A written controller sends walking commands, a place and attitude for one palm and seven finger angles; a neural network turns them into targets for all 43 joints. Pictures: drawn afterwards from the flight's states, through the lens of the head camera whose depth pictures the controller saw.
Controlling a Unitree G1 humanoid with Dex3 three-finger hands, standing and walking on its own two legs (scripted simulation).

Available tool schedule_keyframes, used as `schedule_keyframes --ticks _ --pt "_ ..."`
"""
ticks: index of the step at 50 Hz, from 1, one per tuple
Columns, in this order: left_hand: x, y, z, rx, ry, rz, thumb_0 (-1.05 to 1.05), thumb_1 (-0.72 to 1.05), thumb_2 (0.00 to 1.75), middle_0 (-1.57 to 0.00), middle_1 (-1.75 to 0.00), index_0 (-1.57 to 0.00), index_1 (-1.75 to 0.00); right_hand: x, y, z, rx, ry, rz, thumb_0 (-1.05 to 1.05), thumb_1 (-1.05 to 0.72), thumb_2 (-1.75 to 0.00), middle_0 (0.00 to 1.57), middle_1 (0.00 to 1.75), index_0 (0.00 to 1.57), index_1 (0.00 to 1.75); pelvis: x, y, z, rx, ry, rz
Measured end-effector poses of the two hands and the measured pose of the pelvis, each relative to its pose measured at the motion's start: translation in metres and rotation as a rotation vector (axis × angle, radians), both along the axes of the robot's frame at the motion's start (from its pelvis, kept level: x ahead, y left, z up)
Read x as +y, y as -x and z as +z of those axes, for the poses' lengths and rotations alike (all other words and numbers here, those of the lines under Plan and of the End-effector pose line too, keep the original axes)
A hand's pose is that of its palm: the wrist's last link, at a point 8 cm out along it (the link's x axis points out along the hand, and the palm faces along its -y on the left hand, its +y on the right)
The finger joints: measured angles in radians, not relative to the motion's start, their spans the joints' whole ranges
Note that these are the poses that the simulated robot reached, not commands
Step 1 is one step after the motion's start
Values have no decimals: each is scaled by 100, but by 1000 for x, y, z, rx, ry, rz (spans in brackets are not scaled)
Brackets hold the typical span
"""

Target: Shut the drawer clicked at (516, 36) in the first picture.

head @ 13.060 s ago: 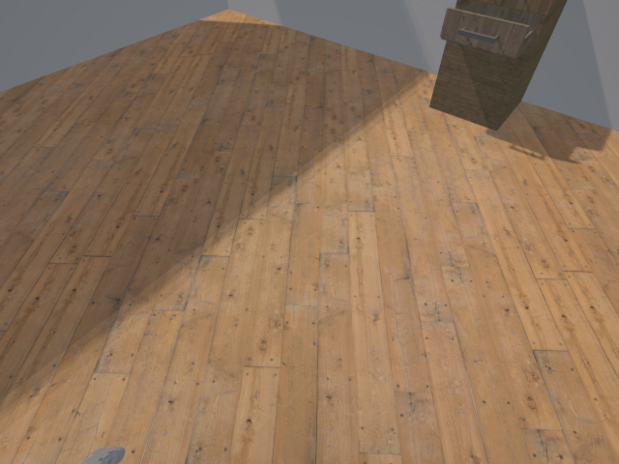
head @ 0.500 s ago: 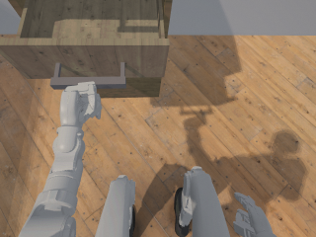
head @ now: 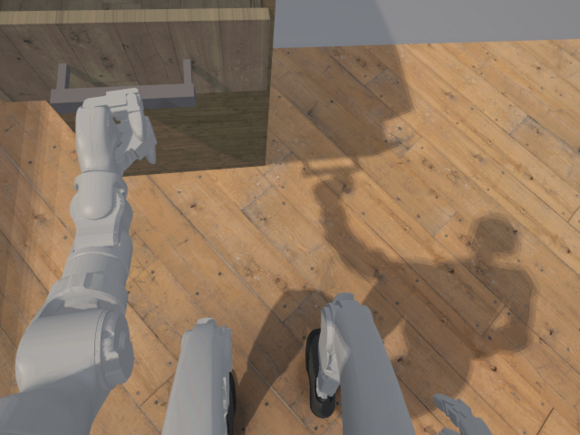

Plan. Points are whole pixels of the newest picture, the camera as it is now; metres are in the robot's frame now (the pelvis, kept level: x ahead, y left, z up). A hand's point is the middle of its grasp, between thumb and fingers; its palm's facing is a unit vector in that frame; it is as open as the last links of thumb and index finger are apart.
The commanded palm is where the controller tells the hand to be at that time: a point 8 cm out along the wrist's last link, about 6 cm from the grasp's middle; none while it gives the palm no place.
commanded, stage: push the drawer shut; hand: left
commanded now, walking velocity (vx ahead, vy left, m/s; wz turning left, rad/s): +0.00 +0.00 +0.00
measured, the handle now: (127, 84) +0.58 +0.18 +0.01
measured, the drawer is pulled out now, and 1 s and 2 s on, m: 0.11 0.00 0.00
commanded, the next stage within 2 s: pull the fist back off the drawer in 1.16 s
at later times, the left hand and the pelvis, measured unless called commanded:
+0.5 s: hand (149, 94) +0.57 +0.15 +0.00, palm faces +0.04 -1.00 -0.05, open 3.2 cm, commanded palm +0.56 +0.18 +0.01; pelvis +0.00 +0.00 -0.01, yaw -2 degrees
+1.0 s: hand (142, 66) +0.62 +0.17 +0.00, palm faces +0.04 -1.00 -0.04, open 2.7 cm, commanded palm +0.62 +0.17 +0.01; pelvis +0.00 +0.02 -0.03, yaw -3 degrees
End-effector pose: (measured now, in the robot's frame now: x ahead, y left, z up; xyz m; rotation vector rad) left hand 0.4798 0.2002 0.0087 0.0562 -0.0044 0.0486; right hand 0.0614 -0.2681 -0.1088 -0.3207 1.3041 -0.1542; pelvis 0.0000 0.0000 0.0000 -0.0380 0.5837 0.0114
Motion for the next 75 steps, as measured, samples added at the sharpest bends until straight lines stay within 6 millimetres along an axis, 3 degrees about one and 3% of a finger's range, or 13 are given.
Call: schedule_keyframes --ticks 8,30,46,64,75 --pt "1 -20 -3 -2 -1 3 2 90 99 -140 -160 -140 -160 0 17 -3 78 5 -14 0 -91 -90 20 30 20 30 1 0 -4 15 4 1" --pt "10 -77 -4 6 10 -9 -1 86 96 -140 -160 -140 -160 8 40 -3 180 27 -58 0 -91 -90 20 30 20 30 6 0 -15 58 35 -10" --pt "16 -115 -6 7 20 -6 -2 82 94 -140 -160 -140 -160 21 74 1 293 44 -106 0 -91 -90 20 30 20 30 14 1 -25 88 62 -10" --pt "26 -119 -6 21 9 6 -5 64 101 -140 -160 -140 -160 30 109 4 331 79 -113 -1 -91 -90 20 30 20 30 16 21 -38 86 89 9" --pt "26 -118 -2 24 -2 9 -1 65 98 -140 -160 -140 -160 33 131 6 342 77 -124 -1 -91 -90 20 30 20 30 15 31 -42 83 93 11"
